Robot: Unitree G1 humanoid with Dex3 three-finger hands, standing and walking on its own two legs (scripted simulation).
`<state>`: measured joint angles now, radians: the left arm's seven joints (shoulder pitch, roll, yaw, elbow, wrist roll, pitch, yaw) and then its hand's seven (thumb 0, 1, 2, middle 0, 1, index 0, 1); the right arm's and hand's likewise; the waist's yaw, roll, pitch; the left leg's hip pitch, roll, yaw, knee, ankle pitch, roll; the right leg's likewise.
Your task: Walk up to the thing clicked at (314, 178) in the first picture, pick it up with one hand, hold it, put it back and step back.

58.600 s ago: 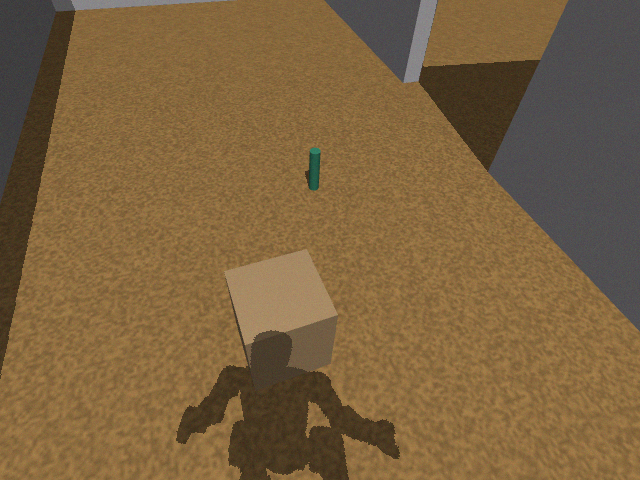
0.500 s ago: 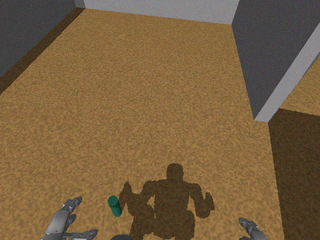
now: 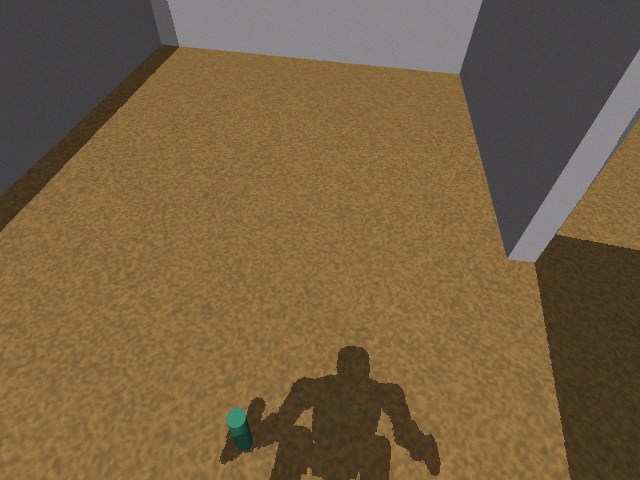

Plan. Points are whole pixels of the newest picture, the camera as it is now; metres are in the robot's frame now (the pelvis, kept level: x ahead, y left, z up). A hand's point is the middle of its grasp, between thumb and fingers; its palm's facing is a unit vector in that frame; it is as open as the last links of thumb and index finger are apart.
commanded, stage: stand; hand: left
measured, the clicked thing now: (240, 430) +0.36 +0.21 -0.67
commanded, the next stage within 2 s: step back in 1.66 s
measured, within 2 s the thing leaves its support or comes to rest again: neither
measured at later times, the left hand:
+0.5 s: hand out of the picture +0.04 +0.24 -0.16, palm faces -0.01 -0.94 -0.34, open 7.4 cm
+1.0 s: hand out of the picture +0.09 +0.23 -0.15, palm faces -0.01 -0.94 -0.33, open 7.4 cm
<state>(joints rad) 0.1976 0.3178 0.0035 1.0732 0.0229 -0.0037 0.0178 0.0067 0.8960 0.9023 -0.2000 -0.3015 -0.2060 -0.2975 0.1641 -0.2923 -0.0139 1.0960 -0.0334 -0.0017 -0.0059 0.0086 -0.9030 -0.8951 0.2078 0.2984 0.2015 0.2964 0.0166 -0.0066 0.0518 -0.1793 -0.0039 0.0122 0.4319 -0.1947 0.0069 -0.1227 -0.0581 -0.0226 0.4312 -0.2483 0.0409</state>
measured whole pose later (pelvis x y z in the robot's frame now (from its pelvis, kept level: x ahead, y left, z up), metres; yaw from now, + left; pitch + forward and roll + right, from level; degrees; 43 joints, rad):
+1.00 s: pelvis +0.01 -0.01 +0.01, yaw -1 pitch -3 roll +0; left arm 0.10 0.32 0.01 1.16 0.01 -0.02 0.01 0.00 0.90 0.90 -0.20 -0.30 -0.21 -0.30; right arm 0.10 -0.33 0.00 1.16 -0.02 -0.01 0.00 0.01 -0.90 -0.90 0.21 0.30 0.20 0.30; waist 0.00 0.00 0.05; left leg -0.13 0.01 0.02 0.33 -0.16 -0.01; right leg -0.07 -0.04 -0.02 0.32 -0.21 0.03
